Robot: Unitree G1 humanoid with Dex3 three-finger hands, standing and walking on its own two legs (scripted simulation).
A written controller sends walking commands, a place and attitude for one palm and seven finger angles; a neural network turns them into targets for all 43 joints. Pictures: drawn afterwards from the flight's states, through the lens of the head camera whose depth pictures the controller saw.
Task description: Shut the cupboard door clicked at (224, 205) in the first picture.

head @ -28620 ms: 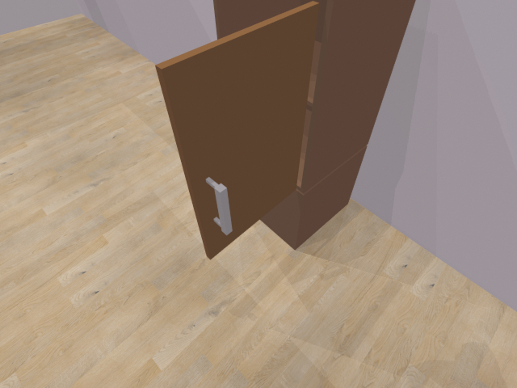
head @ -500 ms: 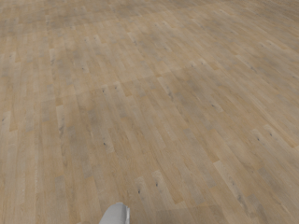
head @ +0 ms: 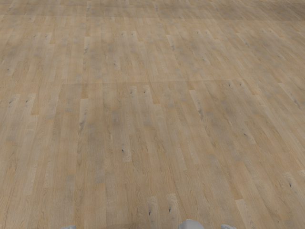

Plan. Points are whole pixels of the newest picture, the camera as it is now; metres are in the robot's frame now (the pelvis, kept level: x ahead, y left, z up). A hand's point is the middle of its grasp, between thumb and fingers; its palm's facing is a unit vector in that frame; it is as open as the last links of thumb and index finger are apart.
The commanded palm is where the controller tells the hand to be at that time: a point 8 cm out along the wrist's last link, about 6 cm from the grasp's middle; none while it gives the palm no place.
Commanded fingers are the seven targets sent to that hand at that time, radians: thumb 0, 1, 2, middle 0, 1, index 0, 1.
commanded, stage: turn to face it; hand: left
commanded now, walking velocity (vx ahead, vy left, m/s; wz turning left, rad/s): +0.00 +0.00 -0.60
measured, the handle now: out of the picture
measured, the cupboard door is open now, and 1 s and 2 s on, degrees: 71 71 71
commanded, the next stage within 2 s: none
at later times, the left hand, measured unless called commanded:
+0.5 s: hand out of the picture +0.13 +0.11 -0.16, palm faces -0.25 -0.94 -0.23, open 7.4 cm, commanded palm none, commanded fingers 0.00 0.90 0.90 -0.20 -0.30 -0.20 -0.30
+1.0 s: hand (117, 193) +0.24 +0.13 -0.17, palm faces -0.50 -0.84 -0.21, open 7.4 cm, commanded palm none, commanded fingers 0.00 0.90 0.90 -0.20 -0.30 -0.20 -0.30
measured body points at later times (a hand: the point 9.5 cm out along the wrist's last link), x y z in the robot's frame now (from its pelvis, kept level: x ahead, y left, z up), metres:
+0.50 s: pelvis +0.02 -0.05 +0.00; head +0.05 -0.08 +0.45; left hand +0.15 +0.16 -0.14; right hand -0.03 -0.31 -0.16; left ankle +0.03 +0.07 -0.67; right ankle -0.04 -0.14 -0.74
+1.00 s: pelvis +0.05 -0.02 +0.00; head +0.10 -0.01 +0.45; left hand +0.26 +0.17 -0.15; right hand +0.00 -0.27 -0.12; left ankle +0.12 +0.07 -0.74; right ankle -0.06 -0.11 -0.65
